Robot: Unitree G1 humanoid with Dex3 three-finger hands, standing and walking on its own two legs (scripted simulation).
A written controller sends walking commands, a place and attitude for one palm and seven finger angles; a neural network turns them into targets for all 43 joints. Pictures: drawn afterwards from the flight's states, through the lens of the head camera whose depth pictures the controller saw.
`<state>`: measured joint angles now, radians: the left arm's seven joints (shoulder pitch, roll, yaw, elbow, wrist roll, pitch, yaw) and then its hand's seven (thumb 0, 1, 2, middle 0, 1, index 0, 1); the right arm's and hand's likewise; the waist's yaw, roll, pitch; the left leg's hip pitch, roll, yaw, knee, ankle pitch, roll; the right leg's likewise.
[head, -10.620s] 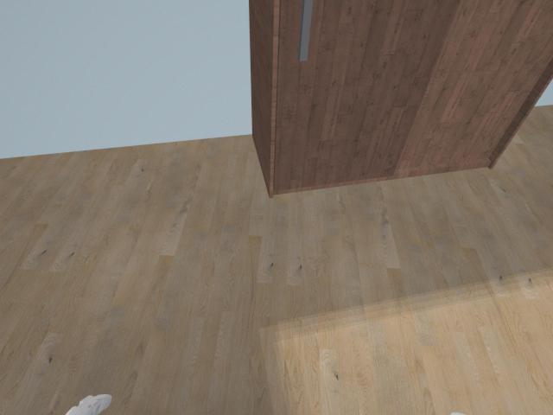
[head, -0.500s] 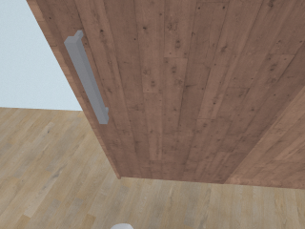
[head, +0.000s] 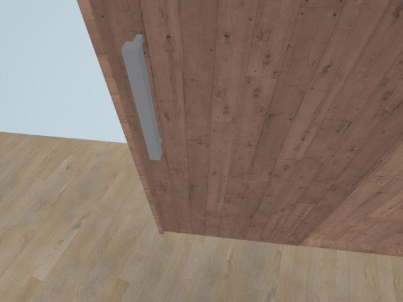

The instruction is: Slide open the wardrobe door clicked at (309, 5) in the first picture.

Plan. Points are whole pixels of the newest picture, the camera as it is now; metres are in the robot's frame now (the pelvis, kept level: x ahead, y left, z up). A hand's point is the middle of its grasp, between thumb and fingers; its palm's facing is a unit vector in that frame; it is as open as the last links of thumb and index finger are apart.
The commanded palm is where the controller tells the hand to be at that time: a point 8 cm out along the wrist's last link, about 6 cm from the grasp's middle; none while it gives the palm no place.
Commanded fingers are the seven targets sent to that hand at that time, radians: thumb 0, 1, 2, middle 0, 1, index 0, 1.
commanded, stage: come to a stop and stand still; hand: left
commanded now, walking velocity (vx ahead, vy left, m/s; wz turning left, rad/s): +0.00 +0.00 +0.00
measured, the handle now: (148, 106) +0.47 +0.16 +0.12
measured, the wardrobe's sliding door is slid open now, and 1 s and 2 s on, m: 0.00 0.00 0.00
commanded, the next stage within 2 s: look again from close up in 1.02 s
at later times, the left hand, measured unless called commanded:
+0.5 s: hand out of the picture +0.04 +0.18 -0.17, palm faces -0.02 -0.97 -0.22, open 7.3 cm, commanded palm none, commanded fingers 0.00 0.90 0.90 -0.20 -0.30 -0.20 -0.30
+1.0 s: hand out of the picture +0.05 +0.18 -0.17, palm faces -0.02 -0.98 -0.20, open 7.3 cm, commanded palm none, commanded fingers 0.00 0.90 0.90 -0.20 -0.30 -0.20 -0.30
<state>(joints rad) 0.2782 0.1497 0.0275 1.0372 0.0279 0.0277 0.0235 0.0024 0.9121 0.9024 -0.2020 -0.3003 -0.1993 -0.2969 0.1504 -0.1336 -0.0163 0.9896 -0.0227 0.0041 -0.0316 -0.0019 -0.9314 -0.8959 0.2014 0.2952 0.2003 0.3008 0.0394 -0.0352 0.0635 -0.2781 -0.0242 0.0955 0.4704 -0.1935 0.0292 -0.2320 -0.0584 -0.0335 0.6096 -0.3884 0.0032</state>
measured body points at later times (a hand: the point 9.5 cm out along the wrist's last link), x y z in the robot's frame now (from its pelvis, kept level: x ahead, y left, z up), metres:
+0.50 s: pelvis +0.01 +0.00 +0.00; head +0.02 -0.01 +0.45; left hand +0.04 +0.23 -0.15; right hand -0.01 -0.23 -0.16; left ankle +0.03 +0.11 -0.73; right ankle -0.03 -0.11 -0.73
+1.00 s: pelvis +0.03 +0.00 +0.00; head +0.05 +0.01 +0.45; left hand +0.05 +0.23 -0.16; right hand +0.07 -0.23 -0.15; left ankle +0.03 +0.11 -0.73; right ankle -0.03 -0.11 -0.73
